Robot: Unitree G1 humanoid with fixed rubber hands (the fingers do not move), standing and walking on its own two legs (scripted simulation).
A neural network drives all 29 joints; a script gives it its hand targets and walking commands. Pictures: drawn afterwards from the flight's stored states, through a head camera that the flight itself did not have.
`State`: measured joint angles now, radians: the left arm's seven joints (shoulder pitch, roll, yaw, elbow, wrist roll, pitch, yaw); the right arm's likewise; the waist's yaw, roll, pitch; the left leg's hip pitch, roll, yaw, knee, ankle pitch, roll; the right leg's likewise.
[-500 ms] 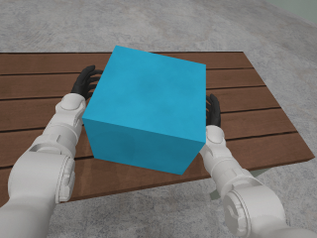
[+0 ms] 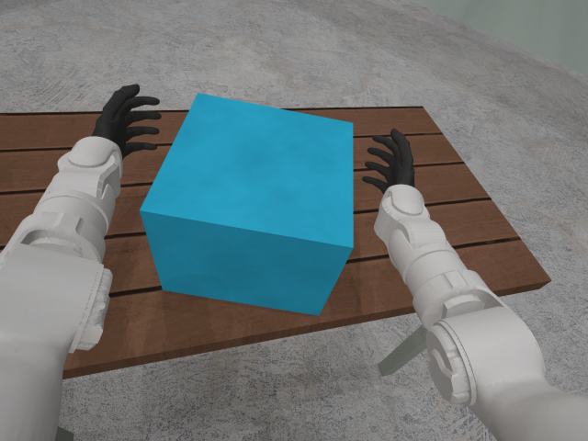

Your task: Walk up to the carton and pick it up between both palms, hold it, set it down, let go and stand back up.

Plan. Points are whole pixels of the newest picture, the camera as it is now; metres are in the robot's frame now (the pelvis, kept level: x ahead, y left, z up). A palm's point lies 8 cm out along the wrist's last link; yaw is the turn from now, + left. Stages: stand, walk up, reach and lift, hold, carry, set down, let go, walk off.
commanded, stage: set down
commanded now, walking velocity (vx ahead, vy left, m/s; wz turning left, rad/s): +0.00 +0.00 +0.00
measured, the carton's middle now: (259, 205) +0.46 -0.04 +0.04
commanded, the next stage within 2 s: none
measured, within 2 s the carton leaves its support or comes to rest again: neither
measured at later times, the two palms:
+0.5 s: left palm (94, 122) +0.50 +0.15 +0.17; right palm (419, 183) +0.38 -0.23 +0.15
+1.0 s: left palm (59, 180) +0.44 +0.19 +0.14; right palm (422, 228) +0.32 -0.22 +0.13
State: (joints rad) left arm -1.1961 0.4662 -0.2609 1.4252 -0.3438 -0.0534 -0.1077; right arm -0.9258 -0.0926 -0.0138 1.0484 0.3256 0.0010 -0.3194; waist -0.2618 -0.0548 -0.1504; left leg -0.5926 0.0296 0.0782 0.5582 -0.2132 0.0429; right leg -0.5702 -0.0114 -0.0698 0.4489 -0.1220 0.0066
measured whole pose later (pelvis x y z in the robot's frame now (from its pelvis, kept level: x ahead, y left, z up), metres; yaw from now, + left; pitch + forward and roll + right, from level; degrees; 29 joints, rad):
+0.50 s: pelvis +0.02 +0.00 +0.01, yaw -1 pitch +3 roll -2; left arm -1.03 0.52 -0.12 1.11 -0.23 0.18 -0.15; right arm -0.74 -0.11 0.00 0.73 0.38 0.17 -0.34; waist -0.25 -0.08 -0.04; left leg -0.28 0.03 0.08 0.43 -0.21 0.03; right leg -0.26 0.00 -0.05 0.30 -0.10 0.01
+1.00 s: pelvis +0.02 +0.01 +0.02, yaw -2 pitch -3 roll -2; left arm -0.62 0.49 -0.01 0.60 -0.22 0.35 -0.18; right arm -0.35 -0.12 -0.02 0.27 0.33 0.32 -0.34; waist -0.16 -0.07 0.02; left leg -0.14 0.02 0.10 0.42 -0.24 0.05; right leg -0.12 0.00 -0.03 0.28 -0.11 0.03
